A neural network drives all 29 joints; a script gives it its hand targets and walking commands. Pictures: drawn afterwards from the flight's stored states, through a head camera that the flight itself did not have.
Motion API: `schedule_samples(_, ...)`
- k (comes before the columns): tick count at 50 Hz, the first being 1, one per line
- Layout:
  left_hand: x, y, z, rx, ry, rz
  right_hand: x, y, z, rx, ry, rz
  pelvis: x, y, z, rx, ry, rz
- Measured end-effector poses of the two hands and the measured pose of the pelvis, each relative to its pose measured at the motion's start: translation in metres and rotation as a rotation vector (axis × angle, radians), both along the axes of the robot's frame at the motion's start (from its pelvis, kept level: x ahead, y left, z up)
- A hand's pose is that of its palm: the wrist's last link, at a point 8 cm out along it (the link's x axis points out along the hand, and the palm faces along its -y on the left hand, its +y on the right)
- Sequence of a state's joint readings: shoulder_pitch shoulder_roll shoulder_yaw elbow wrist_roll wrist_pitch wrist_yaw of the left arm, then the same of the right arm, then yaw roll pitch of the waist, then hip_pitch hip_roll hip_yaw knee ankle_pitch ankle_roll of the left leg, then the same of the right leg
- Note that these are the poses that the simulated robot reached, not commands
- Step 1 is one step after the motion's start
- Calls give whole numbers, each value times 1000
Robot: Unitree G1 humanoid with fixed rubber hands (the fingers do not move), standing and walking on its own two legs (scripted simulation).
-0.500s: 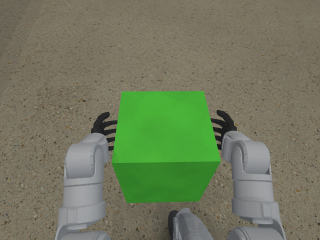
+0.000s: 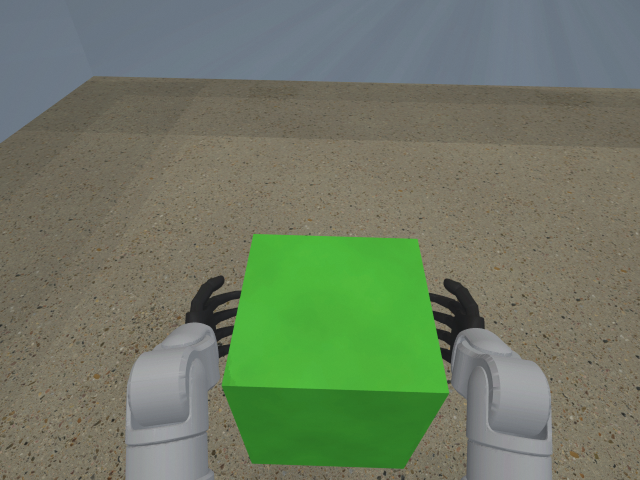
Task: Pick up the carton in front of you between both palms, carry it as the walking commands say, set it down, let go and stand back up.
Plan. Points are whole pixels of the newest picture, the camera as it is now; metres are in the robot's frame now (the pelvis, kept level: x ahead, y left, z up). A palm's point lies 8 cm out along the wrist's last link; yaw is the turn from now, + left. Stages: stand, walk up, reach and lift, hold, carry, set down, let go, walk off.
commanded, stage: carry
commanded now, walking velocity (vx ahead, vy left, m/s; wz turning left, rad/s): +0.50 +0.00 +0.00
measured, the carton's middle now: (331, 355) +0.31 +0.00 +0.02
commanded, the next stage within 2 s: none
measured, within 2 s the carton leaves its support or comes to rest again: neither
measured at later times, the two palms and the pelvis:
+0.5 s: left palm (257, 203) +0.56 +0.13 +0.09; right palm (436, 210) +0.55 -0.17 +0.09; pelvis +0.30 -0.01 -0.01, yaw -2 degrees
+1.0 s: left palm (274, 128) +0.86 +0.14 +0.08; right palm (407, 127) +0.85 -0.16 +0.09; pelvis +0.59 -0.01 -0.01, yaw -2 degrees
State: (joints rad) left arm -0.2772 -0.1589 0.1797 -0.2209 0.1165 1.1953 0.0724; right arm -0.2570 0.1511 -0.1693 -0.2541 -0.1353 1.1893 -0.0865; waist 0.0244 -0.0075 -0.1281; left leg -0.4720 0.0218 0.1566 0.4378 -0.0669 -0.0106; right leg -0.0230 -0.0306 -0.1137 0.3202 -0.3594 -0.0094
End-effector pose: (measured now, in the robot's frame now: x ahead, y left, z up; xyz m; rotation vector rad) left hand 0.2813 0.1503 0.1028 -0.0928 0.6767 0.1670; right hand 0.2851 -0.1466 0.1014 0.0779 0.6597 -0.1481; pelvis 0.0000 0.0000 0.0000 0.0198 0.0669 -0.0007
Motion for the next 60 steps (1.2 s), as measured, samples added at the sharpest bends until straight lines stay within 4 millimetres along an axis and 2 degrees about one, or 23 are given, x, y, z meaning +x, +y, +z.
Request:
schedule_samples(3,35,6,-18,8,5,-49,27,6,-11,-36,6,-16,42,13,-14,7,-15,-23)
schedule_samples(7,64,8,-36,21,111,-94,47,8,-28,-46,115,-40,82,23,-6,-9,-11,-48)
schedule_samples(11,95,8,-40,30,169,-124,72,8,-32,-48,173,-57,120,28,4,-21,-8,-54)
schedule_samples(14,126,7,-34,31,154,-126,101,7,-27,-49,159,-58,151,27,9,-27,-5,-53)
schedule_samples(18,173,3,-22,28,97,-109,153,4,-15,-50,101,-47,197,20,9,-30,-5,-52)
schedule_samples(22,228,-7,-13,33,33,-89,213,-7,-7,-46,36,-34,252,7,2,-25,-8,-50)
schedule_samples(28,320,-33,-19,64,5,-73,310,-33,-22,-11,6,-23,339,-20,-20,-43,-18,-22)
schedule_samples(35,384,-38,-26,60,126,-35,386,-38,-28,-3,125,12,410,-36,2,-19,-5,3)
schedule_samples(38,415,-37,-20,60,118,-26,420,-37,-21,-8,116,23,443,-36,8,-12,-4,-2)
schedule_samples(42,467,-33,-8,56,61,-31,469,-33,-8,-9,60,12,489,-31,9,-11,-6,-7)
schedule_samples(45,509,-27,-5,48,21,-43,506,-27,-3,-15,21,-3,528,-22,4,-20,-13,-11)
schedule_samples(48,552,-17,-13,29,-3,-55,544,-18,-7,-35,-2,-16,569,-11,-10,-27,-24,-25)
schedule_samples(51,582,-12,-27,3,45,-53,574,-13,-16,-62,47,-12,594,-6,-10,-5,-15,-38)
schedule_samples(55,604,-13,-39,4,121,-66,593,-14,-28,-59,123,-23,617,-4,-3,-15,-11,-46)
schedule_samples(60,630,-20,-34,27,102,-78,616,-21,-28,-43,104,-31,645,-8,-3,-8,-10,-47)
